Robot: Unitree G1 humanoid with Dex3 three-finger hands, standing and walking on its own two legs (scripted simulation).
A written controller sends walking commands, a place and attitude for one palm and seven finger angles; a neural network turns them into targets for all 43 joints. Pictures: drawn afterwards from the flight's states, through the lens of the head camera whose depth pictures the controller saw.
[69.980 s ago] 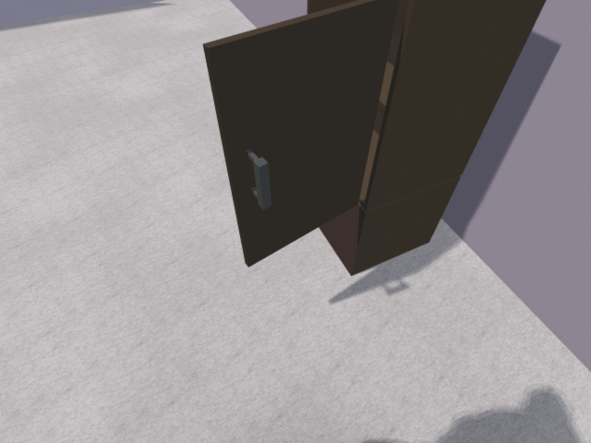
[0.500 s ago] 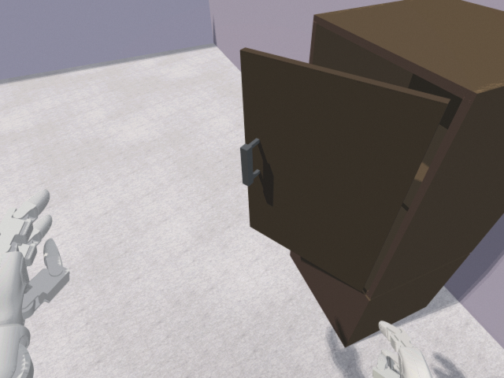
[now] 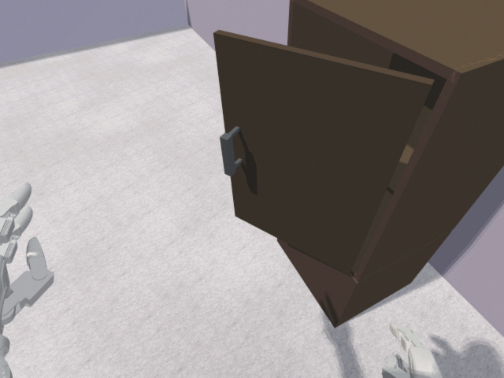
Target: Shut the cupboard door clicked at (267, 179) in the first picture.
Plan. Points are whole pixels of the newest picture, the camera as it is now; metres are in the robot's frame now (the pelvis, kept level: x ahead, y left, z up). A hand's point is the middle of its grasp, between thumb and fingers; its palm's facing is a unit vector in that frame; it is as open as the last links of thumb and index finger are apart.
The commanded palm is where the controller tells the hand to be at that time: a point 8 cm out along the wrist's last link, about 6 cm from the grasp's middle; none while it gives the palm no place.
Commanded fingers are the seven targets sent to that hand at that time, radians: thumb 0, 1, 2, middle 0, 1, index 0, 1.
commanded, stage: step back with the hand held close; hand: left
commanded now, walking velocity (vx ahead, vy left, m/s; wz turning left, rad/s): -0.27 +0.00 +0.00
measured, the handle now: (232, 151) +0.63 +0.10 -0.02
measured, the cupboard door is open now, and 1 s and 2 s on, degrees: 30 30 30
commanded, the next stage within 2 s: stop stepping back and stand still in 1.10 s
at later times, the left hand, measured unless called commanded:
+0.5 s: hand out of the picture +0.13 +0.29 +0.15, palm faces +0.45 -0.77 -0.45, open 7.4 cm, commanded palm +0.06 +0.32 +0.18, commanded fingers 0.00 0.90 0.90 -0.20 -0.30 -0.20 -0.30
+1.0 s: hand out of the picture +0.03 +0.32 +0.17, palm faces +0.53 -0.71 -0.45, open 7.4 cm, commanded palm -0.03 +0.33 +0.18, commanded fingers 0.00 0.90 0.90 -0.20 -0.30 -0.20 -0.30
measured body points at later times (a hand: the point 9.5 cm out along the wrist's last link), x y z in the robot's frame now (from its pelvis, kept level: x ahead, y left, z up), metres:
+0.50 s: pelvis -0.07 +0.02 -0.02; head -0.07 +0.04 +0.43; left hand +0.10 +0.33 +0.18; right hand +0.10 -0.22 -0.09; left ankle +0.00 +0.08 -0.74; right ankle -0.02 -0.11 -0.74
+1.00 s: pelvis -0.15 +0.02 -0.02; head -0.15 +0.06 +0.43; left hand -0.01 +0.35 +0.20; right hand +0.03 -0.20 -0.09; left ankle +0.00 +0.09 -0.74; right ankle -0.26 -0.12 -0.70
